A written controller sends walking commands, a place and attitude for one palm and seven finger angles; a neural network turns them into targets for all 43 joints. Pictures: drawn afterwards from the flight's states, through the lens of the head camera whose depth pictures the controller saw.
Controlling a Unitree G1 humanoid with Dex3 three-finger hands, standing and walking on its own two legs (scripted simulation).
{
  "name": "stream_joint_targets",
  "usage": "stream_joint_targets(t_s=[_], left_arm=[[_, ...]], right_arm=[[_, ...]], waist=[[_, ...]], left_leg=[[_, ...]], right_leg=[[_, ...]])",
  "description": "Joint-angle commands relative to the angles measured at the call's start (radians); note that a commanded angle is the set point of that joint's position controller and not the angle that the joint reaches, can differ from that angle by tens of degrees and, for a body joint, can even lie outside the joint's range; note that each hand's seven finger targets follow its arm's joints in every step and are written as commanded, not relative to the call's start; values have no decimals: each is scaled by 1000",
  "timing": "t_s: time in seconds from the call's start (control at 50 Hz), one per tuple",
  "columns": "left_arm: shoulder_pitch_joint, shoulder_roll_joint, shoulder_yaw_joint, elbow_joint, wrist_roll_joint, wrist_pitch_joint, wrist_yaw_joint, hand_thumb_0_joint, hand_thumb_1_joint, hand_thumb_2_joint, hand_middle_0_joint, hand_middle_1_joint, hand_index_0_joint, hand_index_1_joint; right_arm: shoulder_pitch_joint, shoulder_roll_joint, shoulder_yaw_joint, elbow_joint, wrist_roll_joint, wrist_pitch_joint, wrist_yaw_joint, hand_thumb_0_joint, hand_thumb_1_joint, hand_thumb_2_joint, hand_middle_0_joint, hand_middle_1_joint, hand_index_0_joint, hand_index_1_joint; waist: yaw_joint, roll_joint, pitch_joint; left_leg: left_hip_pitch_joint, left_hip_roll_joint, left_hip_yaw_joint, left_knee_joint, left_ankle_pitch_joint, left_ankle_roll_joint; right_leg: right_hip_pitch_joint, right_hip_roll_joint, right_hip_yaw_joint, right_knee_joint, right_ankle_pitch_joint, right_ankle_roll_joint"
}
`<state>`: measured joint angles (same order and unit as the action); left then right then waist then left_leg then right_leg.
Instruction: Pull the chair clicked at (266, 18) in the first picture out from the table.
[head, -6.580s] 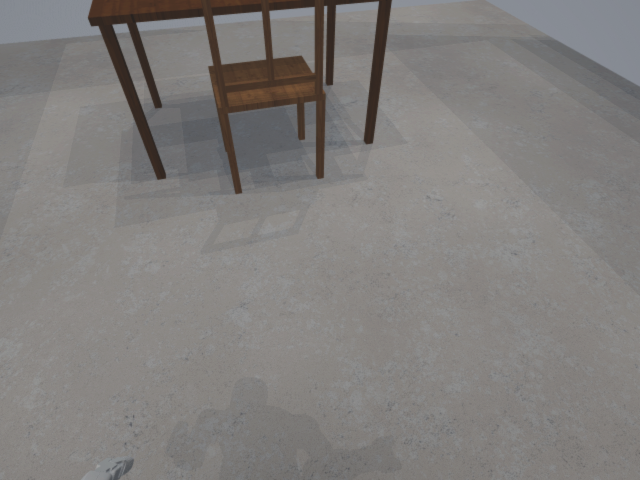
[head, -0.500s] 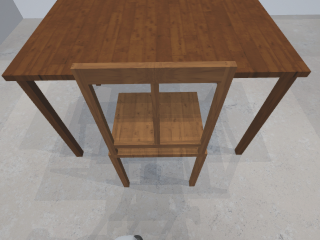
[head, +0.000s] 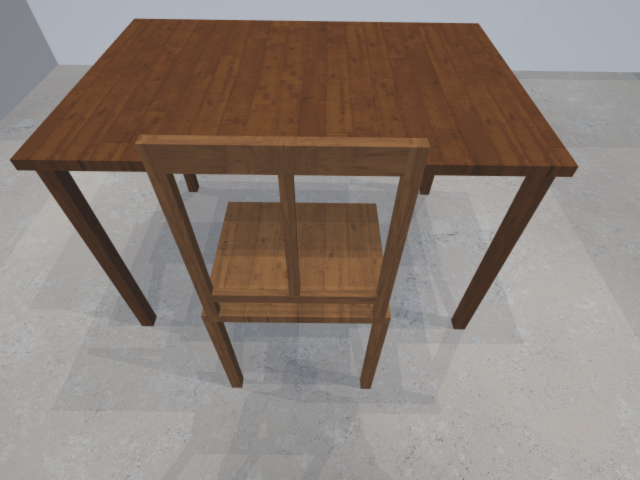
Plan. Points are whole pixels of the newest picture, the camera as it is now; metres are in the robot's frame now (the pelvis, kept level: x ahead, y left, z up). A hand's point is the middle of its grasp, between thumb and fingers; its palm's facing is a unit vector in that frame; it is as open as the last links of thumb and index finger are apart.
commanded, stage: come to a stop and stand still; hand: left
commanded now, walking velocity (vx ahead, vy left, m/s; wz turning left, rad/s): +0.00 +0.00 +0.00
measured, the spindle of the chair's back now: (290, 242) +0.52 +0.09 -0.07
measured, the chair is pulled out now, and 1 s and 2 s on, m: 0.00 0.00 0.00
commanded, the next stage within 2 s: look again from close up in 0.28 s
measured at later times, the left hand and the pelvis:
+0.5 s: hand out of the picture -0.01 +0.18 -0.18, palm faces +0.03 -0.99 -0.16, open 7.4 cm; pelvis +0.01 +0.03 -0.01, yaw +0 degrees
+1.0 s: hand out of the picture +0.02 +0.25 -0.18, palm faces +0.01 -0.98 -0.19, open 7.4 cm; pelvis +0.02 +0.08 +0.00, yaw -1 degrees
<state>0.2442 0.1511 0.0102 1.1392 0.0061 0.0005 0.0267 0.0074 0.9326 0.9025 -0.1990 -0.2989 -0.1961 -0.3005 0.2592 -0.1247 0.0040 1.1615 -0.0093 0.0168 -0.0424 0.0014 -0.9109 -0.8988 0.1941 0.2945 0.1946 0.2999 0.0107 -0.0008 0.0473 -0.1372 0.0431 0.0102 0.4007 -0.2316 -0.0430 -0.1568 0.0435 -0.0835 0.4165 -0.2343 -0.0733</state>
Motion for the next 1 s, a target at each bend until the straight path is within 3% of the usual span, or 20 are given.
stream_joint_targets(t_s=[0.0, 0.12, 0.22, 0.34, 0.36, 0.38, 0.4, 0.42, 0.44, 0.46, 0.48, 0.5, 0.54, 0.6, 0.7, 0.82, 0.9, 0.98], left_arm=[[59, 102, 14, -21, 0, -4, 5, 0, 900, 900, -200, -300, -200, -300], [83, 83, 16, -20, 1, -7, 6, 0, 900, 900, -200, -300, -200, -300], [111, 68, 16, -12, 0, -13, 6, 0, 900, 900, -200, -300, -200, -300], [131, 52, 11, 1, -1, -22, 8, 0, 900, 900, -200, -300, -200, -300], [217, 95, 9, 18, 14, -57, 52, 0, 900, 900, -200, -300, -200, -300], [190, 144, 18, -29, 13, -64, 44, 0, 900, 900, -200, -300, -200, -300], [153, 157, 26, -52, 15, -65, 35, 0, 900, 900, -200, -300, -200, -300], [127, 128, 19, -52, 16, -62, 32, 0, 900, 900, -200, -300, -200, -300], [109, 105, 14, -66, 17, -62, 29, 0, 900, 900, -200, -300, -200, -300], [101, 88, 11, -66, 13, -62, 28, 0, 900, 900, -200, -300, -200, -300], [109, 64, 6, -61, 8, -59, 25, 0, 900, 900, -200, -300, -200, -300], [118, 52, 5, -61, 9, -54, 25, 0, 900, 900, -200, -300, -200, -300], [130, 52, 1, -60, 7, -44, 21, 0, 900, 900, -200, -300, -200, -300], [133, 59, 1, -54, 8, -34, 18, 0, 900, 900, -200, -300, -200, -300], [116, 65, 1, -67, 6, -21, 15, 0, 900, 900, -200, -300, -200, -300], [102, 72, 1, -72, 4, -13, 16, 0, 900, 900, -200, -300, -200, -300], [105, 75, 2, -68, 4, -12, 15, 0, 900, 900, -200, -300, -200, -300], [108, 70, 0, -59, 3, -10, 17, 0, 900, 900, -200, -300, -200, -300]], right_arm=[[58, -81, -18, -29, -2, -2, -1, 0, -900, -900, 200, 300, 200, 300], [97, -74, -17, -31, -5, -5, 1, 0, -900, -900, 200, 300, 200, 300], [102, -65, -14, -33, -3, -14, -1, 0, -900, -900, 200, 300, 200, 300], [106, -64, -8, -29, 1, -30, -7, 0, -900, -900, 200, 300, 200, 300], [-27, -102, -16, -93, 9, -51, 11, 0, -900, -900, 200, 300, 200, 300], [70, -53, -16, -133, 5, -33, 12, 0, -900, -900, 200, 300, 200, 300], [84, -55, -16, -134, -2, -23, 15, 0, -900, -900, 200, 300, 200, 300], [88, -47, -18, -129, 1, -24, 17, 0, -900, -900, 200, 300, 200, 300], [111, -41, -15, -128, -1, -30, 20, 0, -900, -900, 200, 300, 200, 300], [137, -47, -11, -121, -2, -40, 20, 0, -900, -900, 200, 300, 200, 300], [146, -64, -10, -111, -3, -51, 18, 0, -900, -900, 200, 300, 200, 300], [153, -69, -10, -109, -6, -59, 16, 0, -900, -900, 200, 300, 200, 300], [121, -90, -5, -113, -5, -62, 10, 0, -900, -900, 200, 300, 200, 300], [114, -100, -3, -113, -3, -65, 6, 0, -900, -900, 200, 300, 200, 300], [114, -121, -1, -107, -4, -65, 5, 0, -900, -900, 200, 300, 200, 300], [107, -138, -2, -97, -4, -65, 1, 0, -900, -900, 200, 300, 200, 300], [103, -132, -3, -87, 0, -65, 0, 0, -900, -900, 200, 300, 200, 300], [102, -133, -2, -73, -1, -63, 1, 0, -900, -900, 200, 300, 200, 300]], waist=[[0, -40, 84], [-6, -41, 84], [-3, -23, 60], [-2, 17, 9], [50, -10, 18], [-21, -35, -87], [-22, 8, -110], [-36, -27, -89], [-47, -44, -82], [-56, -46, -64], [-47, 3, -43], [-32, 5, -32], [-15, 69, -4], [-4, 35, 44], [-2, 24, 52], [-1, 25, 31], [0, -1, 14], [-3, 16, 16]], left_leg=[[-48, 31, -32, -65, -14, 44], [-48, 20, -34, -64, -9, 49], [-41, 26, -37, -68, 26, 51], [-20, 48, -50, -70, 127, 53], [-135, 45, 30, 183, 15, 18], [-151, 3, -24, 227, -151, 37], [-146, 7, -11, 225, -161, 43], [-119, 16, 2, 201, -143, 41], [-79, -1, 2, 147, -65, 39], [-49, 10, -20, 80, 11, 47], [-51, 37, -47, 49, 108, 57], [-83, 65, -58, 42, 187, 66], [-112, 65, -75, 26, 241, 73], [-141, 67, -87, -8, 234, 83], [-132, 69, -102, -56, 210, 91], [-80, 70, -110, -70, 272, 90], [-53, 65, -96, -65, 275, 94], [-45, 58, -92, -72, 250, 90]], right_leg=[[-65, -150, 175, -199, -121, 49], [-95, -151, 185, -204, -161, 45], [-77, -150, 172, -181, -94, 42], [-21, -145, 142, -123, 96, 35], [8, -235, 230, -93, 622, 112], [63, -294, 283, -89, 521, 65], [76, -310, 267, -88, 477, 14], [0, -283, 226, -96, 290, -34], [-32, -246, 198, -81, 240, -36], [-56, -210, 164, -43, 216, -22], [-64, -167, 136, -4, 208, -1], [-47, -145, 109, 12, 201, 7], [-20, -137, 112, 29, 171, 16], [-20, -129, 101, 28, 123, 26], [-17, -127, 88, 38, 81, 38], [-21, -130, 84, 48, 80, 50], [-17, -138, 85, 39, 98, 54], [-21, -140, 92, 35, 103, 57]])
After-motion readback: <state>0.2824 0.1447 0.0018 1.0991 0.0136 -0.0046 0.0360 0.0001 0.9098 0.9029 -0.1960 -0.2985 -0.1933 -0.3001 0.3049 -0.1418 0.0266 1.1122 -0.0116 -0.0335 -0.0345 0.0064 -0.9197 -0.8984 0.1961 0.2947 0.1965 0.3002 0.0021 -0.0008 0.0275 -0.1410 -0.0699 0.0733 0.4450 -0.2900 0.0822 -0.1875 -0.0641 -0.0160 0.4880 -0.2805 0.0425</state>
